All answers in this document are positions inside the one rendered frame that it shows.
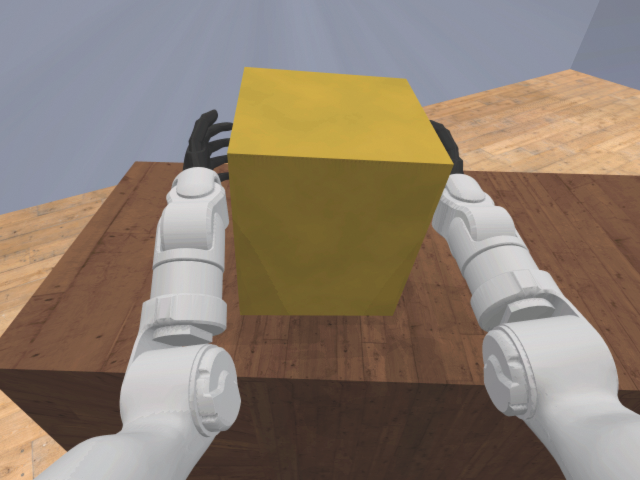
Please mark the right robot forearm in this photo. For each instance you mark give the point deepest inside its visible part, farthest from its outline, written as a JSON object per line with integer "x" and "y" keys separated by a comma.
{"x": 505, "y": 282}

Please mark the robot left upper arm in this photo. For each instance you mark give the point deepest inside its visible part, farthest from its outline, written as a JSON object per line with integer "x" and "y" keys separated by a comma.
{"x": 174, "y": 402}

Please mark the left robot hand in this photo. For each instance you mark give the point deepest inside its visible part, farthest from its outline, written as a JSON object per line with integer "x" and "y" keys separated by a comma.
{"x": 200, "y": 149}

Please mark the robot right upper arm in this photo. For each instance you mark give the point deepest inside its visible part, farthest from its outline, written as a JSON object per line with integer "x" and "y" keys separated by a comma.
{"x": 557, "y": 376}

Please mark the left robot forearm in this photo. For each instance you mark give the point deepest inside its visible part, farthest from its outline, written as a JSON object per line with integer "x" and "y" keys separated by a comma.
{"x": 185, "y": 306}

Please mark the carton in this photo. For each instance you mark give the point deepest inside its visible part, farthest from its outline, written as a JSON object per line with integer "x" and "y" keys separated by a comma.
{"x": 334, "y": 180}

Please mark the right robot hand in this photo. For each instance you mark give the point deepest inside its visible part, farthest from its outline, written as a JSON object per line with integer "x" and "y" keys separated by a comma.
{"x": 450, "y": 146}

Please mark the pedestal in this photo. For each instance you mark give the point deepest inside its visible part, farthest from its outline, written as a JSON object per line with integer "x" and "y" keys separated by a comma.
{"x": 397, "y": 397}

